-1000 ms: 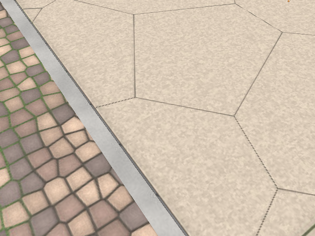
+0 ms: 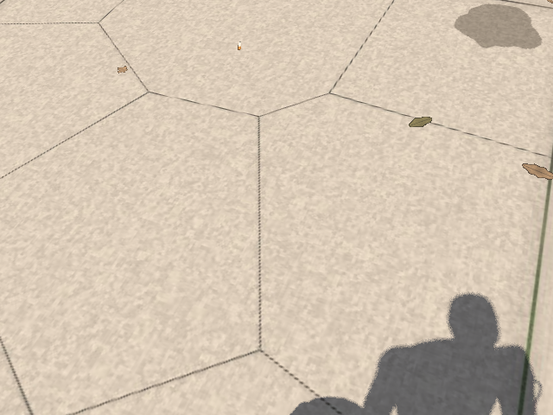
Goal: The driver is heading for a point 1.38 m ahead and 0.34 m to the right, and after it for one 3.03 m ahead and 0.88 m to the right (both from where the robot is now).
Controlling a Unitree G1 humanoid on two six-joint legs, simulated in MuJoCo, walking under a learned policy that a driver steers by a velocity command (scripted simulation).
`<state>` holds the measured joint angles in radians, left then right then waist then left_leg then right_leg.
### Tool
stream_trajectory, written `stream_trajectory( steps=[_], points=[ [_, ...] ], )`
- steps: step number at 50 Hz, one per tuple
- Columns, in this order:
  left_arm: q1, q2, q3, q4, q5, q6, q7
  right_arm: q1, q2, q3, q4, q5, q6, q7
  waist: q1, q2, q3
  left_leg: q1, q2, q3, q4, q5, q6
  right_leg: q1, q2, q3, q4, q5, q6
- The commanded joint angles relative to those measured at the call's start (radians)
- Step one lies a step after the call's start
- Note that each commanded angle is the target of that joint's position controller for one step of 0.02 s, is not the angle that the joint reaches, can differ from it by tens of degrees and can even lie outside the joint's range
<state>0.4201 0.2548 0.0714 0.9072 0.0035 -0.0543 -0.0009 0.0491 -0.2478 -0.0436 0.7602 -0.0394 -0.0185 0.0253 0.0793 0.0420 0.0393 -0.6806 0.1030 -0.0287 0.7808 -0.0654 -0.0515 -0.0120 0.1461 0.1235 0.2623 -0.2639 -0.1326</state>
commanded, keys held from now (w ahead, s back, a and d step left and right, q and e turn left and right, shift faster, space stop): w+e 0.62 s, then w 0.16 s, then w+q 0.22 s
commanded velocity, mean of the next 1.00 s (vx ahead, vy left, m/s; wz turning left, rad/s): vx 0.50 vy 0.00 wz -0.44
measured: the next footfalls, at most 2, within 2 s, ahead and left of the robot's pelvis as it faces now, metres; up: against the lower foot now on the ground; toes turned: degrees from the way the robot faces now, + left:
left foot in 0.14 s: +0.28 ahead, +0.13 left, +0.00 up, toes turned -6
right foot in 0.68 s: +0.47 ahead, -0.16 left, +0.00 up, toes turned -28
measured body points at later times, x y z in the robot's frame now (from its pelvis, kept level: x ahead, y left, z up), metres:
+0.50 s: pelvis +0.27 +0.03 +0.00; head +0.30 +0.03 +0.45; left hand +0.51 +0.22 -0.11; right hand +0.20 -0.24 -0.12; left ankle +0.24 +0.13 -0.74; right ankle +0.35 -0.14 -0.67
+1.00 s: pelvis +0.51 -0.12 +0.00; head +0.52 -0.14 +0.45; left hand +0.65 +0.11 -0.12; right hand +0.48 -0.40 -0.13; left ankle +0.67 -0.01 -0.67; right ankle +0.44 -0.14 -0.74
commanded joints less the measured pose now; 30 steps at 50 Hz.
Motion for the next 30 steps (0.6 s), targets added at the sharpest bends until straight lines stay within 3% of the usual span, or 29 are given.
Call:
stream_trajectory(
  steps=[1, 3, 4, 5, 6, 7, 8, 9, 10, 11, 12, 14, 18, 21, 25, 28, 30],
  points=[
    [0.077, 0.158, 0.032, -0.040, 0.007, -0.007, 0.010, -0.164, -0.073, -0.004, -0.123, 0.007, -0.025, 0.005, 0.023, -0.112, 0.014, -0.049, -0.057, 0.032, -0.101, 0.030, 0.015, 0.069, -0.266, 0.203, 0.012, 0.532, -0.107],
    [0.064, 0.174, 0.036, -0.050, 0.011, -0.007, 0.018, -0.161, -0.090, -0.003, -0.140, 0.013, -0.035, 0.004, 0.007, -0.124, 0.015, 0.024, -0.073, 0.019, -0.175, 0.015, 0.036, 0.077, -0.282, 0.231, 0.044, 0.571, -0.087],
    [0.036, 0.186, 0.038, -0.059, 0.012, -0.008, 0.021, -0.118, -0.103, -0.006, -0.134, 0.014, -0.039, 0.001, -0.021, -0.131, 0.009, 0.108, -0.085, 0.015, -0.216, -0.007, 0.050, 0.054, -0.283, 0.236, 0.066, 0.601, -0.067],
    [-0.007, 0.200, 0.041, -0.072, 0.013, -0.010, 0.020, -0.034, -0.121, -0.013, -0.112, 0.017, -0.044, -0.006, -0.064, -0.135, -0.014, 0.247, -0.110, 0.021, -0.248, -0.049, 0.068, 0.009, -0.270, 0.225, 0.122, 0.697, -0.041],
    [-0.029, 0.211, 0.044, -0.079, 0.013, -0.015, 0.014, 0.090, -0.150, -0.026, -0.074, 0.018, -0.052, -0.017, -0.115, -0.118, -0.078, 0.413, -0.139, 0.036, -0.269, -0.074, 0.085, -0.020, -0.239, 0.212, 0.249, 0.790, -0.019],
    [-0.049, 0.202, 0.041, -0.086, 0.005, -0.022, 0.003, 0.240, -0.180, -0.038, -0.042, 0.012, -0.064, -0.031, -0.194, -0.070, -0.165, 0.634, -0.085, -0.001, -0.317, -0.054, 0.113, -0.112, -0.175, 0.169, 0.459, 0.710, 0.004],
    [-0.021, 0.103, 0.015, -0.122, -0.001, -0.028, -0.004, 0.397, -0.257, -0.052, -0.041, -0.014, -0.067, -0.050, -0.228, 0.059, -0.332, 0.865, 0.176, -0.262, -0.331, -0.262, 0.152, -0.250, -0.104, 0.091, 0.760, 0.313, 0.018],
    [0.116, 0.056, 0.006, -0.148, -0.028, -0.021, -0.002, 0.323, -0.320, -0.066, -0.052, -0.025, -0.055, -0.044, -0.109, 0.316, -0.386, 0.981, 0.371, -0.750, -0.494, -0.304, 0.261, -0.536, 0.023, 0.011, 0.973, -0.314, 0.043],
    [0.075, 0.137, 0.013, -0.109, 0.012, -0.002, 0.007, 0.240, -0.213, -0.051, -0.070, -0.004, -0.043, -0.038, -0.091, 0.114, -0.243, 0.837, 0.330, -0.716, -0.510, -0.450, 0.254, -0.608, -0.081, 0.016, 1.046, -0.221, 0.034],
    [0.002, 0.142, 0.016, -0.112, 0.018, 0.004, -0.004, 0.177, -0.131, -0.030, -0.078, 0.005, -0.042, -0.035, -0.089, 0.012, -0.114, 0.692, 0.276, -0.527, -0.527, -0.421, 0.234, -0.597, -0.118, -0.004, 1.012, -0.121, 0.040],
    [-0.033, 0.124, 0.013, -0.119, 0.018, 0.009, -0.013, 0.159, -0.101, -0.021, -0.069, 0.003, -0.044, -0.032, -0.080, -0.015, -0.060, 0.608, 0.226, -0.384, -0.548, -0.291, 0.215, -0.574, -0.148, -0.016, 0.970, -0.075, 0.049],
    [-0.042, 0.105, 0.009, -0.125, 0.032, 0.030, -0.032, 0.186, -0.098, -0.017, -0.039, 0.010, -0.057, -0.034, -0.064, 0.054, -0.031, 0.526, 0.167, -0.206, -0.581, -0.121, 0.190, -0.532, -0.182, -0.035, 0.927, -0.053, 0.064],
    [-0.134, 0.085, 0.001, -0.171, 0.032, 0.052, -0.054, 0.242, -0.115, -0.025, -0.005, 0.026, -0.089, -0.022, -0.065, 0.055, -0.023, 0.550, 0.172, -0.059, -0.622, 0.066, 0.208, -0.623, -0.205, -0.053, 0.898, 0.029, 0.077],
    [-0.238, 0.074, -0.006, -0.210, 0.031, 0.052, -0.064, 0.277, -0.117, -0.027, 0.016, 0.023, -0.087, -0.022, -0.081, 0.042, 0.001, 0.584, 0.157, 0.040, -0.635, 0.124, 0.208, -0.701, -0.216, -0.072, 0.804, 0.124, 0.093],
    [-0.372, 0.043, -0.025, -0.256, 0.029, 0.042, -0.081, 0.305, -0.130, -0.030, 0.035, 0.023, -0.084, -0.023, -0.110, 0.041, 0.026, 0.600, 0.132, 0.159, -0.628, 0.176, 0.184, -0.649, -0.213, -0.145, 0.561, 0.255, 0.088],
    [-0.448, 0.044, -0.030, -0.289, 0.034, 0.042, -0.089, 0.348, -0.155, -0.037, 0.056, 0.023, -0.076, -0.031, -0.131, 0.041, 0.047, 0.669, 0.161, 0.199, -0.611, 0.231, 0.173, -0.617, -0.205, -0.199, 0.438, 0.214, 0.061],
    [-0.462, 0.054, -0.026, -0.301, 0.041, 0.043, -0.086, 0.371, -0.171, -0.040, 0.071, 0.022, -0.062, -0.037, -0.131, 0.044, 0.043, 0.734, 0.175, 0.229, -0.552, 0.372, 0.162, -0.585, -0.177, -0.231, 0.384, 0.131, 0.032]
  ],
)
Over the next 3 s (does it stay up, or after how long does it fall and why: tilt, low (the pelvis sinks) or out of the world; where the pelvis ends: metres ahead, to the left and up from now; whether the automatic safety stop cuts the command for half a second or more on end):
stays up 1.27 -0.31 -0.02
